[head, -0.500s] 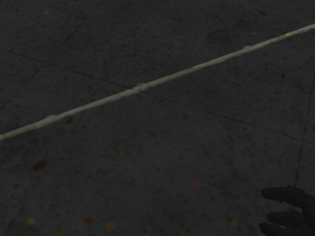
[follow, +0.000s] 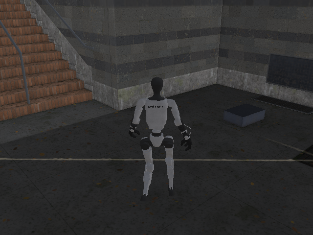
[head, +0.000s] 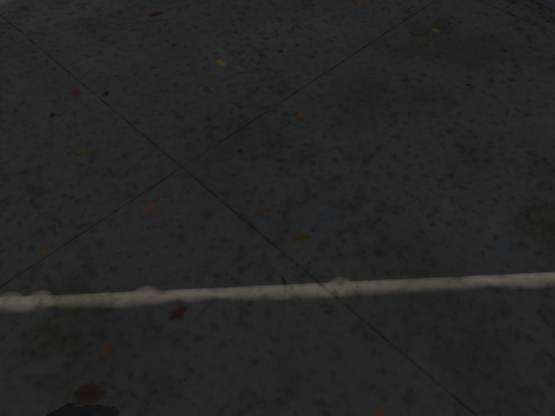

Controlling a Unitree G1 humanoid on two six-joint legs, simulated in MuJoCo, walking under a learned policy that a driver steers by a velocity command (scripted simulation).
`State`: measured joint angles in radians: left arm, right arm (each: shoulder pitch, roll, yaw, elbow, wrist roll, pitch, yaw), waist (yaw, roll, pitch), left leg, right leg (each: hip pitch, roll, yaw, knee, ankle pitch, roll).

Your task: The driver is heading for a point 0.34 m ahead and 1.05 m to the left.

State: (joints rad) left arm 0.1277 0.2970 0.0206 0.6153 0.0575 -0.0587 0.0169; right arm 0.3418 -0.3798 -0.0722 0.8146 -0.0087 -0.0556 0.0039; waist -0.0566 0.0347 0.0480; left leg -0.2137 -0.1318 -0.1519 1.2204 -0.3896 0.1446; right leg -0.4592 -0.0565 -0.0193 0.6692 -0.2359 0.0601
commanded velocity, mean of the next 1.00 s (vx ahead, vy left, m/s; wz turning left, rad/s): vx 0.68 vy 0.00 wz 0.90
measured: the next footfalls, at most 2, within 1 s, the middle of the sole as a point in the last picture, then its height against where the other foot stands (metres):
left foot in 0.36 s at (238, 395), level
right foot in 0.76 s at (210, 274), level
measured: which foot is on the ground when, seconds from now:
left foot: up 0.00-0.34, down 0.36-0.74, up 0.76-1.00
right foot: down 0.00-0.36, up 0.38-0.74, down 0.76-1.00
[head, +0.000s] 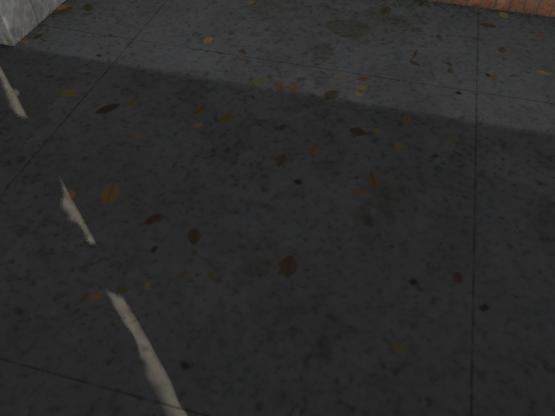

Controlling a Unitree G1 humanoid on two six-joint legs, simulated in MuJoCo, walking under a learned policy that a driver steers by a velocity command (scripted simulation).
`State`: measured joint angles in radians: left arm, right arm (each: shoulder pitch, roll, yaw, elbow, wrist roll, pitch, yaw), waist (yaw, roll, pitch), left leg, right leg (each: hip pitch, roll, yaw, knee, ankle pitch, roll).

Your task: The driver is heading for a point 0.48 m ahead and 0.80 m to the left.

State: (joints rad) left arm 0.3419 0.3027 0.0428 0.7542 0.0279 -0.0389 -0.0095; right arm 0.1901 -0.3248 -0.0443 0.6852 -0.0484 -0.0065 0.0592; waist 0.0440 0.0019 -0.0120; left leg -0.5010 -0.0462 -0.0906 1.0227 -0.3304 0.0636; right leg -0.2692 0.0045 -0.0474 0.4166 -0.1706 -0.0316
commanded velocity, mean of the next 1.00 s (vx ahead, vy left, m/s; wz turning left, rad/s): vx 0.94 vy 0.00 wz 0.61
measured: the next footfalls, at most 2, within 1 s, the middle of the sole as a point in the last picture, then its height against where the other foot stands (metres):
left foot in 0.18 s outside the picture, level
right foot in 0.58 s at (320, 399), level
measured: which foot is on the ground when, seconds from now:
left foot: up 0.00-0.16, down 0.18-0.58, up 0.60-1.00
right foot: down 0.00-0.18, up 0.20-0.56, down 0.58-1.00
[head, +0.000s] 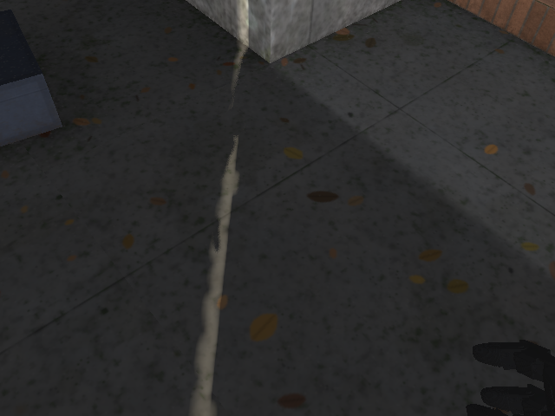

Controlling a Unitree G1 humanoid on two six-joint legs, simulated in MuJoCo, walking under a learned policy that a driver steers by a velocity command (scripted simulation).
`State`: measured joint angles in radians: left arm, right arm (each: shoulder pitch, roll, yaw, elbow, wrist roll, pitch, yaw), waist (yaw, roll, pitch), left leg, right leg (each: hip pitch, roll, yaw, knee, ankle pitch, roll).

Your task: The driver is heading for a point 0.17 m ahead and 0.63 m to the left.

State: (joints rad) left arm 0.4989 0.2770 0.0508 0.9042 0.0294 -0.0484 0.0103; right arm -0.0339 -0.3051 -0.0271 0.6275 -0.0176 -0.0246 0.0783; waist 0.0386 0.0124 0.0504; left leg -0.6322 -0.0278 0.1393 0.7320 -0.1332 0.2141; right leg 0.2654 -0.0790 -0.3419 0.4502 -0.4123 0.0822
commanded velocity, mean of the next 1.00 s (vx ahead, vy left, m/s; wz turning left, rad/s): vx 1.00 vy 0.00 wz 0.99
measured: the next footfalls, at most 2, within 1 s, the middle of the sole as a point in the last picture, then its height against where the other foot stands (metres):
left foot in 0.02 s outside the picture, level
right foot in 0.44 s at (299, 327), level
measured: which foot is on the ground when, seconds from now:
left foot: up 0.00-0.00, down 0.02-0.46, up 0.48-0.88, down 0.90-1.00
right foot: down 0.00-0.02, up 0.04-0.42, down 0.44-0.90, up 0.92-1.00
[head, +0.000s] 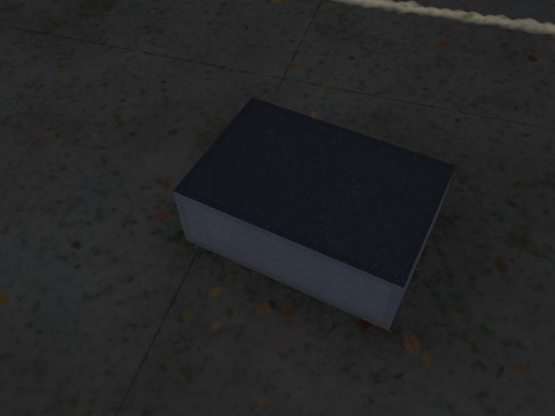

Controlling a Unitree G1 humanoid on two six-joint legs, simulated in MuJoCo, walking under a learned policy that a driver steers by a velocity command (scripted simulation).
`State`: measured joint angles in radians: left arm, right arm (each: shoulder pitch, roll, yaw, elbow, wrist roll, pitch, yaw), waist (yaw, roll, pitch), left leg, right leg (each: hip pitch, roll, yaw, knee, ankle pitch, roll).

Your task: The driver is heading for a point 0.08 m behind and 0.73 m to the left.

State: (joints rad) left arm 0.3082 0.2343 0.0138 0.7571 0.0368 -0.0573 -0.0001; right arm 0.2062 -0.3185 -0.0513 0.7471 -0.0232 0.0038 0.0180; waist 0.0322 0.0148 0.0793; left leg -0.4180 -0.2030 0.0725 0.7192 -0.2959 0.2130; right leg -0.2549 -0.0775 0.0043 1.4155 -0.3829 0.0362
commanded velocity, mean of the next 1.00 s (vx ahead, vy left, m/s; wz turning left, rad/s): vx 0.51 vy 0.00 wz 0.59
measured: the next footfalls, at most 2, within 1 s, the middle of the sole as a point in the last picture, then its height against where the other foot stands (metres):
right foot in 0.30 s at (371, 395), level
left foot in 0.64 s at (246, 330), level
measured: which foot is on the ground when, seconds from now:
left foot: down 0.00-0.28, up 0.30-0.62, down 0.64-1.00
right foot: up 0.00-0.28, down 0.30-0.62, up 0.64-1.00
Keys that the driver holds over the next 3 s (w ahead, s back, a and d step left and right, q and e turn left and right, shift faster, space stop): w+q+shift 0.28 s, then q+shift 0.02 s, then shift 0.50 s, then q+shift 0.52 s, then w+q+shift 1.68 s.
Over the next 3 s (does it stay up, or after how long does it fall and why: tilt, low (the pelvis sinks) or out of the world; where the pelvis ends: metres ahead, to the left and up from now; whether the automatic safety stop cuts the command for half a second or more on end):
stays up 0.17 1.24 0.01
